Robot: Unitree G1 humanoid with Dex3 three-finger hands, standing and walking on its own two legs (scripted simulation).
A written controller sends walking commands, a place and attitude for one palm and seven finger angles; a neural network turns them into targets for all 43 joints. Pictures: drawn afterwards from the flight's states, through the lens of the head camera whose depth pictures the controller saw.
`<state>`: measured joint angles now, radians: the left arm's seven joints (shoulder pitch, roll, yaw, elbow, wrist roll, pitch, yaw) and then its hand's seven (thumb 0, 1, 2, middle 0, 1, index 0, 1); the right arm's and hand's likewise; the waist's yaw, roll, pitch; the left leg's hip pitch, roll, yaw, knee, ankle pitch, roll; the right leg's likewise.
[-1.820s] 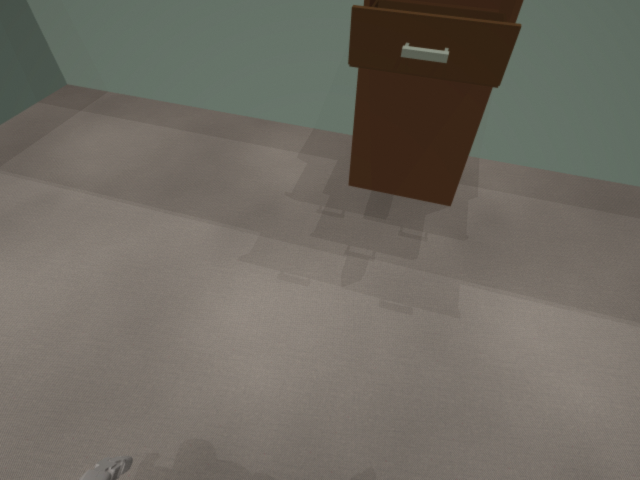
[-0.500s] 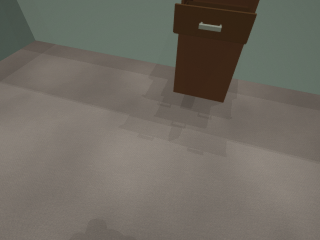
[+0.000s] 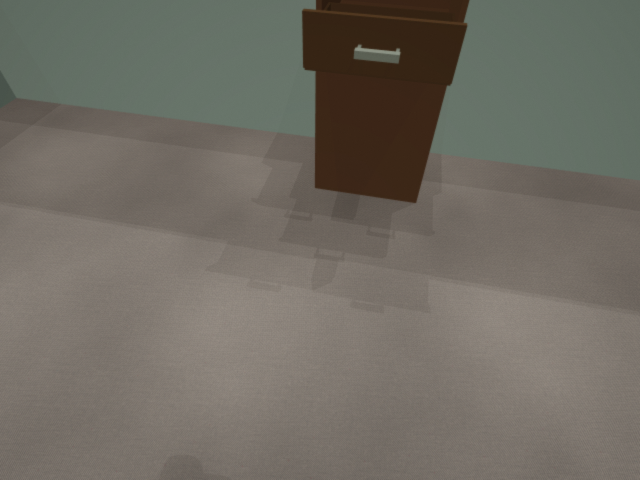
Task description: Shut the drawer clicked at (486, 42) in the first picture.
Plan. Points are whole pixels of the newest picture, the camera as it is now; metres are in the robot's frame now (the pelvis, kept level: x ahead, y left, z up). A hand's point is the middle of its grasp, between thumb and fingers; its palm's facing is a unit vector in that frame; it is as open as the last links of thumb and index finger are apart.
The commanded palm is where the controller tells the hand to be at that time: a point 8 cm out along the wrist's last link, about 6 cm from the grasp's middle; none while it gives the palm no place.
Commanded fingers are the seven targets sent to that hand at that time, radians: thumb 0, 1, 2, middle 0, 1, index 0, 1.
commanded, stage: walk to a spot facing it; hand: left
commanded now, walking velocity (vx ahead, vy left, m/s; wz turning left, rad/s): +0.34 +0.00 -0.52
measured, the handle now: (377, 52) +1.19 -0.07 +0.04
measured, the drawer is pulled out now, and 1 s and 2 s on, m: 0.30 0.30 0.30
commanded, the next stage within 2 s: turn to face it in 1.30 s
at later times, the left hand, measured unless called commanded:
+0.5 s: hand out of the picture +0.14 +0.14 -0.17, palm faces -0.08 -0.98 -0.16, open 7.4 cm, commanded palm none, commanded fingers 0.00 0.90 0.90 -0.20 -0.30 -0.20 -0.30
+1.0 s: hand (269, 270) +0.54 +0.15 -0.16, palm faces -0.35 -0.92 -0.16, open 7.4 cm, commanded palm none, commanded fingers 0.00 0.90 0.90 -0.20 -0.30 -0.20 -0.30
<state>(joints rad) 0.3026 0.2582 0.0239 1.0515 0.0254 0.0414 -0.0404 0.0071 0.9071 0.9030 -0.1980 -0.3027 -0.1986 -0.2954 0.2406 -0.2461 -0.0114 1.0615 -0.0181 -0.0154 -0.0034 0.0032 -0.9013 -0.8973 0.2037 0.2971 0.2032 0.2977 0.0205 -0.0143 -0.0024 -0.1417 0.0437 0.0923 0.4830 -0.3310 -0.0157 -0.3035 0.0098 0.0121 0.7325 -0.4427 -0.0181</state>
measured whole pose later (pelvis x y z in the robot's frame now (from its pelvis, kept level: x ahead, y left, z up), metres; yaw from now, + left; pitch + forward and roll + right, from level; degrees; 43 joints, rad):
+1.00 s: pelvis +0.40 +0.00 +0.01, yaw -23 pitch -1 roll -1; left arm 0.20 0.21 0.09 0.98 0.04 0.03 -0.04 0.00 0.91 0.90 -0.19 -0.30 -0.19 -0.29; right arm 0.41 -0.16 -0.04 1.09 -0.01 -0.08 -0.03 0.00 -0.92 -0.90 0.20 0.30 0.20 0.30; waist 0.00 -0.05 0.03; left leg -0.04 0.02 0.33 0.35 -0.30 0.06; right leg -0.68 -0.11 -0.04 1.10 -0.09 0.02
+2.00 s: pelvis +0.67 -0.13 +0.01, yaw -25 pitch +0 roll -2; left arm 0.20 0.21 0.08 0.98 0.02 0.05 0.02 0.01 0.91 0.90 -0.20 -0.30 -0.20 -0.30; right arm 0.23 -0.18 -0.04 0.97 -0.02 0.03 -0.01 0.00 -0.91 -0.90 0.20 0.30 0.20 0.30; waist -0.01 -0.01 0.06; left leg -0.31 -0.04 0.00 0.45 -0.15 0.08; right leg -0.46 -0.07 0.01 1.01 -0.39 0.06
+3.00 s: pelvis +0.69 -0.17 +0.01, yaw -10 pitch -2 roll +1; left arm 0.30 0.20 0.05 1.08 0.03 0.02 -0.03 0.01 0.91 0.90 -0.20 -0.30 -0.20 -0.29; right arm 0.38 -0.15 -0.02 1.10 -0.02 -0.04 -0.03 0.00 -0.92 -0.90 0.20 0.30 0.20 0.30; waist 0.02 -0.04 0.03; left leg 0.04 0.01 0.09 0.30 -0.31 -0.01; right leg -0.54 -0.12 -0.07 0.93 -0.24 0.02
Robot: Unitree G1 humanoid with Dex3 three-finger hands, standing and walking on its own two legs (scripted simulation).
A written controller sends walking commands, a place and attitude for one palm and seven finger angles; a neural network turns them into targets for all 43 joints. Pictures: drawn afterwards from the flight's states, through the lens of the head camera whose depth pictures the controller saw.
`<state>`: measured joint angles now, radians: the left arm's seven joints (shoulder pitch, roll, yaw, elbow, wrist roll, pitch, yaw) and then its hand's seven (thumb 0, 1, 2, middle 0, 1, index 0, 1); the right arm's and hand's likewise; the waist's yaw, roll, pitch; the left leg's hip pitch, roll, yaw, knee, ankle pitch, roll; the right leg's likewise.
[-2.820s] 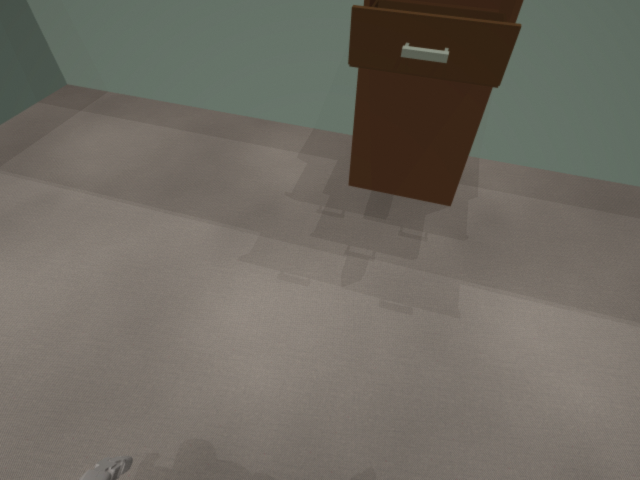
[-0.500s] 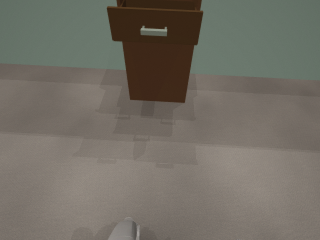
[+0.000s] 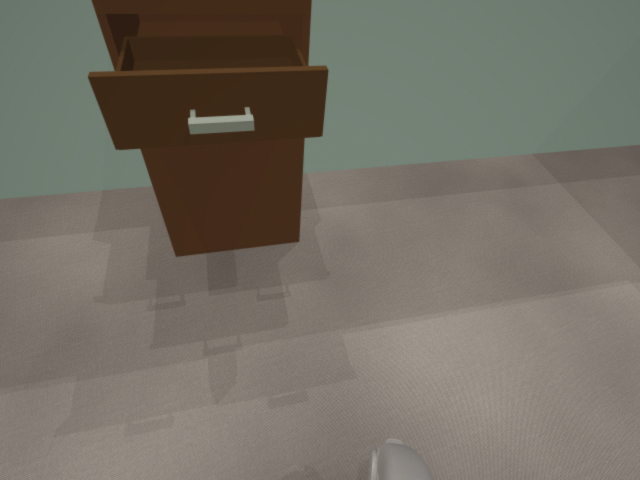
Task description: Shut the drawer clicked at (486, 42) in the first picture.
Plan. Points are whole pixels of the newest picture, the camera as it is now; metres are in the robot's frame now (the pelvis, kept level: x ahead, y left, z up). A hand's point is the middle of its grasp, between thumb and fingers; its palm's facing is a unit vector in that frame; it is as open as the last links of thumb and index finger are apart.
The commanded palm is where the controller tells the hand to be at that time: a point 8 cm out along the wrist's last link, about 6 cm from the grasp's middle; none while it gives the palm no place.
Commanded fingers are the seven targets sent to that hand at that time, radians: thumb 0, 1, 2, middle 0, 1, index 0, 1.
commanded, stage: walk to a spot facing it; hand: left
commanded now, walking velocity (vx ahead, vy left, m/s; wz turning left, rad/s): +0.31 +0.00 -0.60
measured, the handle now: (221, 118) +0.76 +0.25 +0.03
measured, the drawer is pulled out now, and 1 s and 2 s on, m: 0.30 0.30 0.30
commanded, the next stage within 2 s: turn to face it in 0.30 s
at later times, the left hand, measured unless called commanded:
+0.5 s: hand (246, 374) +0.31 +0.13 -0.17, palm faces -0.22 -0.95 -0.24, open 7.3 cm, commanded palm none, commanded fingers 0.00 0.90 0.90 -0.20 -0.30 -0.20 -0.30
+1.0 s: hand (222, 339) +0.37 +0.19 -0.18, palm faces +0.03 -0.98 -0.21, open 7.4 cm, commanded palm none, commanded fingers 0.00 0.90 0.90 -0.20 -0.30 -0.20 -0.30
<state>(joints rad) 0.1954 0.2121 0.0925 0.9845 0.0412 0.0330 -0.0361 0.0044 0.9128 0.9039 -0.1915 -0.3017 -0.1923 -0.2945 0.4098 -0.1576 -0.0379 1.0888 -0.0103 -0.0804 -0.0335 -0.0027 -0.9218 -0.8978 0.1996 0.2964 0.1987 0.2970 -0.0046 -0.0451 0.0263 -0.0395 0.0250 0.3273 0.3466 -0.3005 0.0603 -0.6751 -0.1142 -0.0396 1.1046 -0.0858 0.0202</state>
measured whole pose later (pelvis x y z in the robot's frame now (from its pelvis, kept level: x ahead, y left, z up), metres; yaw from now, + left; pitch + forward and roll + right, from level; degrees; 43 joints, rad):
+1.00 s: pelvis +0.30 -0.01 +0.00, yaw -2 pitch +0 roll -2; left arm 0.20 0.21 0.08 0.98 0.02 0.05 0.02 0.01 0.91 0.90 -0.20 -0.30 -0.20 -0.30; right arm 0.23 -0.18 -0.04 0.97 -0.02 0.03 -0.01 0.00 -0.91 -0.90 0.20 0.30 0.20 0.30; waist -0.01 -0.01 0.06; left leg -0.31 -0.04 0.00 0.45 -0.15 0.08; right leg -0.46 -0.07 0.01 1.01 -0.39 0.06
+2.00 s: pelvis +0.34 -0.04 +0.00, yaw +14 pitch -2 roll +1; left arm 0.30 0.20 0.05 1.08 0.03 0.02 -0.03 0.01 0.91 0.90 -0.20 -0.30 -0.20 -0.29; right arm 0.38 -0.15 -0.02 1.10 -0.02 -0.04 -0.03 0.00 -0.92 -0.90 0.20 0.30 0.20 0.30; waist 0.02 -0.04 0.03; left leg 0.04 0.01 0.09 0.30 -0.31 -0.01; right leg -0.54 -0.12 -0.07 0.93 -0.24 0.02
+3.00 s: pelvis +0.49 -0.04 +0.00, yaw +12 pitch +0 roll +0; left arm 0.25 0.21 0.07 1.06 0.03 0.06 0.03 0.00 0.91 0.90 -0.20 -0.30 -0.20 -0.30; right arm 0.13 -0.14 -0.04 1.06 -0.01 0.01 -0.06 -0.01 -0.93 -0.90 0.21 0.30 0.20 0.30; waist 0.01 -0.04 0.08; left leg -0.29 0.05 0.17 0.44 -0.15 0.03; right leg -0.38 -0.04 0.00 0.99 -0.45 0.03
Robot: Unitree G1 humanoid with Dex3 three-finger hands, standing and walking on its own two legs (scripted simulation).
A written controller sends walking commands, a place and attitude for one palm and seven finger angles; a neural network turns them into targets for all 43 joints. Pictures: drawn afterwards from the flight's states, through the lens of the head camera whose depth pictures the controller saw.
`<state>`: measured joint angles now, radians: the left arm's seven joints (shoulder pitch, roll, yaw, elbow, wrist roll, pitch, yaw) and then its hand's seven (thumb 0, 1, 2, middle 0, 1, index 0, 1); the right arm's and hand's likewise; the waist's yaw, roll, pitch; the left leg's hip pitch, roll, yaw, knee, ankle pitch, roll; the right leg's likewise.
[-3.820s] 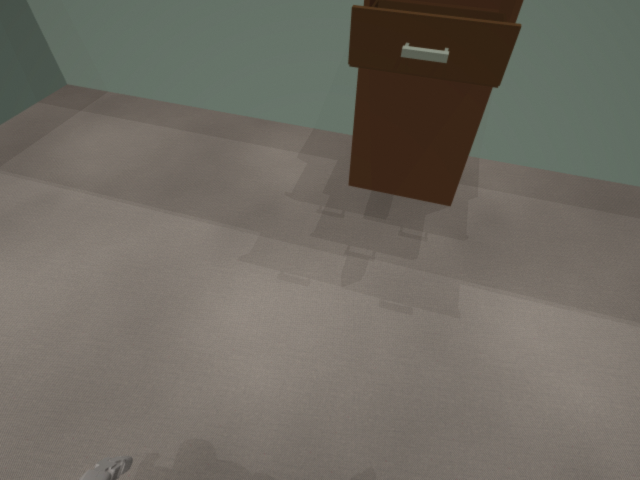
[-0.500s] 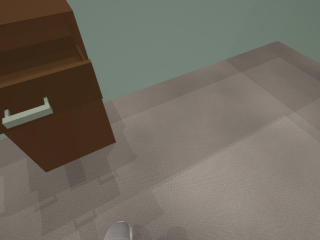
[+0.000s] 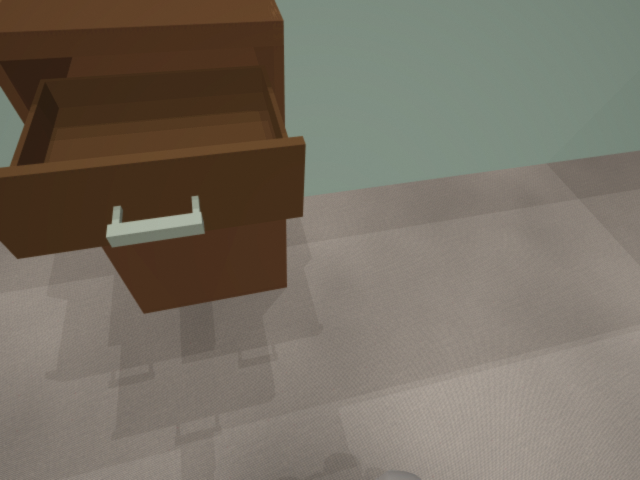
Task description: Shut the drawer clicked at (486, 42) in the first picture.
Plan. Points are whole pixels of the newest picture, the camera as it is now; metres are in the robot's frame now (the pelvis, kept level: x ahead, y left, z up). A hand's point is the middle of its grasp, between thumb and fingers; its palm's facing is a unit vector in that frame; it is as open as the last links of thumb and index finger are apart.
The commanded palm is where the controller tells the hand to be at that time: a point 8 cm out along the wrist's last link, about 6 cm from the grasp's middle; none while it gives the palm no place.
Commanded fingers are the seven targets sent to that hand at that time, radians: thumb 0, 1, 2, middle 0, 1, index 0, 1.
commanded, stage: turn to face it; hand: left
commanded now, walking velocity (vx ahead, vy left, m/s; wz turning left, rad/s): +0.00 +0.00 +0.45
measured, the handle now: (157, 218) +0.44 +0.27 +0.03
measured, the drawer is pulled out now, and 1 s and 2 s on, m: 0.30 0.30 0.30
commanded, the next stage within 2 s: take the last steps up to it in 0.36 s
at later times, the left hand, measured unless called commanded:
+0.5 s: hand out of the picture +0.01 +0.13 -0.14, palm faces +0.27 -0.92 -0.27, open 7.4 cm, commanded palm none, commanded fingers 0.00 0.90 0.90 -0.20 -0.30 -0.20 -0.30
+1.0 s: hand out of the picture -0.02 +0.16 -0.17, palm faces +0.32 -0.93 -0.18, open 7.4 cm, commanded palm none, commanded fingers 0.00 0.90 0.90 -0.20 -0.30 -0.20 -0.30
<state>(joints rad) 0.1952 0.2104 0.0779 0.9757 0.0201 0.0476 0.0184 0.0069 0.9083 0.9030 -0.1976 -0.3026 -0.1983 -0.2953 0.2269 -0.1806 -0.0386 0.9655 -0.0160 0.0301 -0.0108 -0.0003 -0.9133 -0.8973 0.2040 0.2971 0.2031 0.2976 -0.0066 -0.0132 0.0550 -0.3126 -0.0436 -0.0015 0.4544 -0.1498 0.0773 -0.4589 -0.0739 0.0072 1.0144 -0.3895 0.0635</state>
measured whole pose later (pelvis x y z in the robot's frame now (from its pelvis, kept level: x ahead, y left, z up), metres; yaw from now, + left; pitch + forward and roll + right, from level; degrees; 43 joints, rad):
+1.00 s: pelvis +0.03 -0.03 +0.00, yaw +15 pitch -2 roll +1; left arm 0.30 0.20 0.05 1.08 0.03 0.02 -0.03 0.01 0.91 0.90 -0.20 -0.30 -0.20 -0.29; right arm 0.38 -0.15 -0.02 1.10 -0.02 -0.04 -0.03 0.00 -0.92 -0.90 0.20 0.30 0.20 0.30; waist 0.02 -0.04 0.03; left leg 0.04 0.01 0.09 0.30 -0.31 -0.01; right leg -0.54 -0.12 -0.07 0.93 -0.24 0.02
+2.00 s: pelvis +0.19 -0.02 +0.00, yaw +13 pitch +0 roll +0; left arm 0.25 0.21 0.07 1.06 0.03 0.06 0.03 0.00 0.91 0.90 -0.20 -0.30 -0.20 -0.30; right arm 0.13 -0.14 -0.04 1.06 -0.01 0.01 -0.06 -0.01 -0.93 -0.90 0.21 0.30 0.20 0.30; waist 0.01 -0.04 0.08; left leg -0.29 0.05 0.17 0.44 -0.15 0.03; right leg -0.38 -0.04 0.00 0.99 -0.45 0.03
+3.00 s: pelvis +0.17 -0.03 +0.00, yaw +14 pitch -1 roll +0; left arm 0.24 0.16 0.01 1.13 0.02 0.01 0.03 0.01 0.91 0.90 -0.20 -0.30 -0.20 -0.30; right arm 0.17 -0.16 -0.01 1.09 0.00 -0.01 -0.04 -0.01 -0.93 -0.90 0.20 0.30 0.20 0.30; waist 0.02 -0.03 0.03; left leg -0.16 0.00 0.09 0.42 -0.24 0.02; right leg -0.13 -0.09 -0.03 0.41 -0.25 0.07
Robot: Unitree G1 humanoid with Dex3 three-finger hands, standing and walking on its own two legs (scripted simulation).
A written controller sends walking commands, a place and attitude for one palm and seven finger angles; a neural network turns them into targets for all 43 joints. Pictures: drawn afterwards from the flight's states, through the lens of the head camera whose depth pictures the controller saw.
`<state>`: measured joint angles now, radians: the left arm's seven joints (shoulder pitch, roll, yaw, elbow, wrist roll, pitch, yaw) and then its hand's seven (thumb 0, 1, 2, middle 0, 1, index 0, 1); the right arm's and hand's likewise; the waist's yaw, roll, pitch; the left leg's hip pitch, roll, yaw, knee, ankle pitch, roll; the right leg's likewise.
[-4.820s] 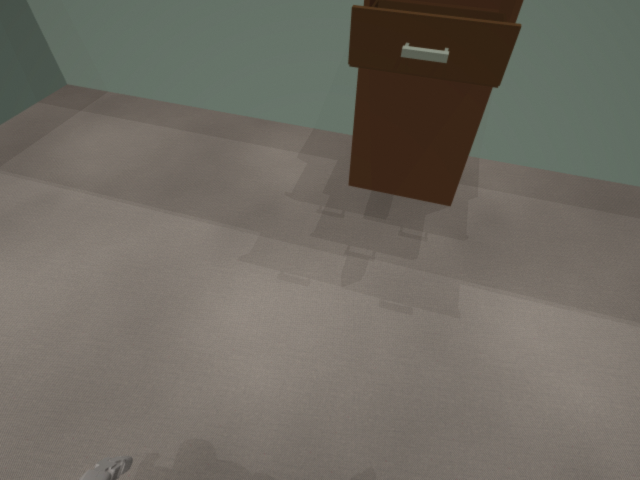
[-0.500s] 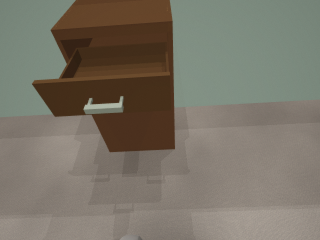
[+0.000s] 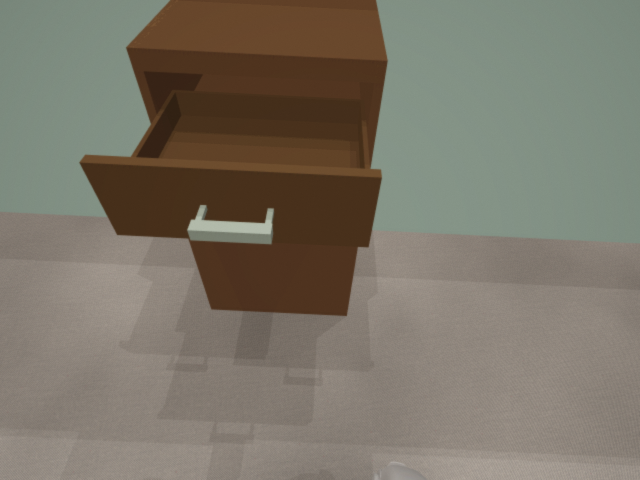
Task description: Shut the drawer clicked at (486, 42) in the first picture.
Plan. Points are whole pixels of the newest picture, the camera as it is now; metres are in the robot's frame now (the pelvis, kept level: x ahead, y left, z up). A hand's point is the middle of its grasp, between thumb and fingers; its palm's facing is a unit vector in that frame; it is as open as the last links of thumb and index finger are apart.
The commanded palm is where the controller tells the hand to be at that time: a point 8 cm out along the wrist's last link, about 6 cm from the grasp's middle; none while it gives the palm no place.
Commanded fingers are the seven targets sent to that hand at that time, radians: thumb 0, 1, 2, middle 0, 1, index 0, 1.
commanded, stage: take the last steps up to it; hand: left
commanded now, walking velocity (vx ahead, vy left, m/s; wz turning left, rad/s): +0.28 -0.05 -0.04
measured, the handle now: (233, 222) +0.47 +0.18 +0.03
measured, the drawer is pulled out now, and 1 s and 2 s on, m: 0.30 0.30 0.30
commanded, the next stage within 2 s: come to a stop and stand still in 0.44 s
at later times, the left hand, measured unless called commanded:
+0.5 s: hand out of the picture +0.14 +0.11 -0.17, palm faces +0.08 -0.98 -0.17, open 7.3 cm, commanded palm none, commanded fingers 0.00 0.90 0.90 -0.20 -0.30 -0.20 -0.30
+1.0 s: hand (215, 477) +0.16 +0.16 -0.18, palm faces +0.02 -0.97 -0.23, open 7.4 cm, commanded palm none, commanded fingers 0.00 0.90 0.90 -0.20 -0.30 -0.20 -0.30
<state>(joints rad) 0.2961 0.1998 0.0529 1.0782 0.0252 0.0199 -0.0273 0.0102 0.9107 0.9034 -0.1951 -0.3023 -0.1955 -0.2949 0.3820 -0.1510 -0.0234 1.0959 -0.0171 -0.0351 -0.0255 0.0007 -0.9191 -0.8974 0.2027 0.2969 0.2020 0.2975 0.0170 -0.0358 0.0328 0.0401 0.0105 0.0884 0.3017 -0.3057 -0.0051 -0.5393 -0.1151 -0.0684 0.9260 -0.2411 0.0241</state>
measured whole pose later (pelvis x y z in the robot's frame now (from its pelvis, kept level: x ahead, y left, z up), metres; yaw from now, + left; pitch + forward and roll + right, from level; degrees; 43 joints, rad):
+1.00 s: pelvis +0.15 -0.03 +0.00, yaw -2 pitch +0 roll +0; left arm 0.25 0.21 0.07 1.06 0.03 0.06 0.03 0.00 0.91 0.90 -0.20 -0.30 -0.20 -0.30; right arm 0.13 -0.14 -0.04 1.06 -0.01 0.01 -0.06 -0.01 -0.93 -0.90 0.21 0.30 0.20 0.30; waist 0.01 -0.04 0.08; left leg -0.29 0.05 0.17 0.44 -0.15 0.03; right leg -0.38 -0.04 0.00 0.99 -0.45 0.03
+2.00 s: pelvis +0.13 -0.03 +0.00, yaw -1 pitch -1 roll +0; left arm 0.24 0.16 0.01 1.13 0.02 0.01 0.03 0.01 0.91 0.90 -0.20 -0.30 -0.20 -0.30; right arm 0.17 -0.16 -0.01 1.09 0.00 -0.01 -0.04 -0.01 -0.93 -0.90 0.20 0.30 0.20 0.30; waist 0.02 -0.03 0.03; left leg -0.16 0.00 0.09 0.42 -0.24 0.02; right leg -0.13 -0.09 -0.03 0.41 -0.25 0.07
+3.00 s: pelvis +0.13 -0.08 +0.00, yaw -1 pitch -1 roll +0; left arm 0.31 0.14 -0.01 1.10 0.02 -0.01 0.01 0.01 0.91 0.90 -0.20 -0.30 -0.20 -0.30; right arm 0.29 -0.17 0.01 1.11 -0.02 0.01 -0.01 0.00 -0.91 -0.90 0.20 0.30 0.20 0.30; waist 0.01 0.01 0.04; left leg -0.20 0.07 0.06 0.50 -0.28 -0.03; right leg -0.19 -0.03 -0.06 0.51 -0.31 -0.01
